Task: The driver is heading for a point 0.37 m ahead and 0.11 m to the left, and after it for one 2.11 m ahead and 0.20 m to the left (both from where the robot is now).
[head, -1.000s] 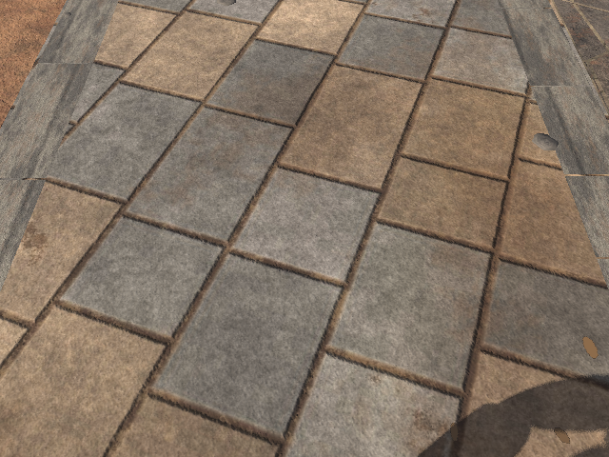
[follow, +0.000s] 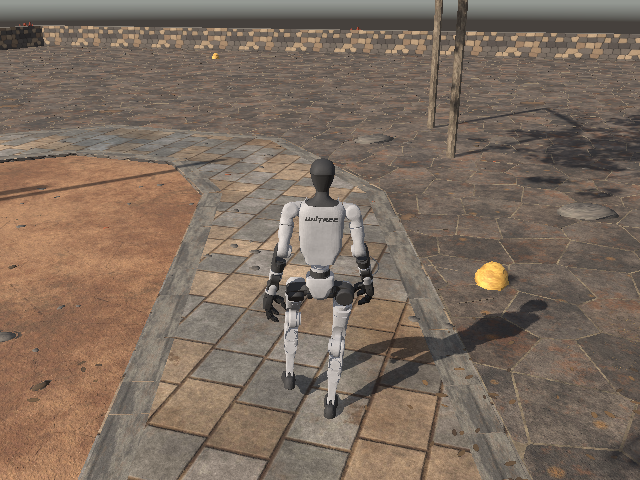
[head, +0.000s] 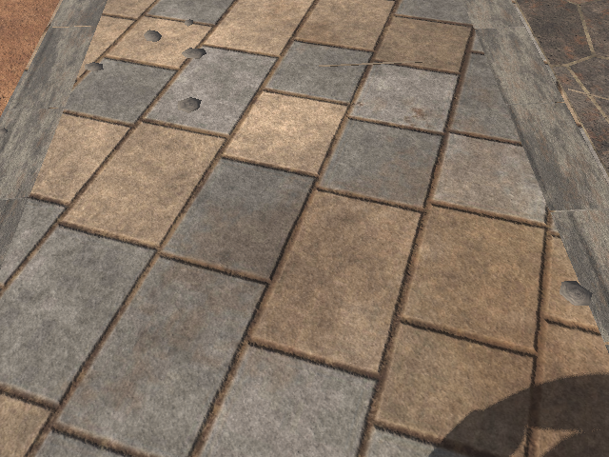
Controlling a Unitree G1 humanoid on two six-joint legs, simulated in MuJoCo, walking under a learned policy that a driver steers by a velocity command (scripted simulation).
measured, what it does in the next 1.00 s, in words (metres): walks ahead, turning left: left foot, then right foot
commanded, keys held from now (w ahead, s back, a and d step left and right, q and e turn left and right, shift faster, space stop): w+q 0.54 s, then w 0.40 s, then w+e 0.06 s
